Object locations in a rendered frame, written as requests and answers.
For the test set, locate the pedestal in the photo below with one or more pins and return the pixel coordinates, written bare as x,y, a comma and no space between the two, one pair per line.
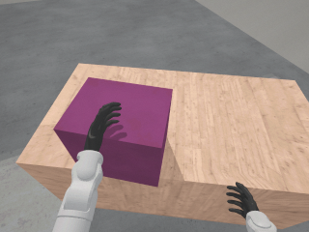
222,129

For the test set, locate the carton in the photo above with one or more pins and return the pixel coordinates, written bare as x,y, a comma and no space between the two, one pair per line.
133,148

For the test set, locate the robot left forearm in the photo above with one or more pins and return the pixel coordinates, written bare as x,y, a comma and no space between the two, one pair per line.
80,200

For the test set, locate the robot right forearm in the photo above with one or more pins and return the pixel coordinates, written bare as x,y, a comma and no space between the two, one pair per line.
257,221

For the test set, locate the right robot hand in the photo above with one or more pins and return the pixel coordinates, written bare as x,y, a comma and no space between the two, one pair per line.
248,204

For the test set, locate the left robot hand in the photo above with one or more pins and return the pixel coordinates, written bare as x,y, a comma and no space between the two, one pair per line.
100,124

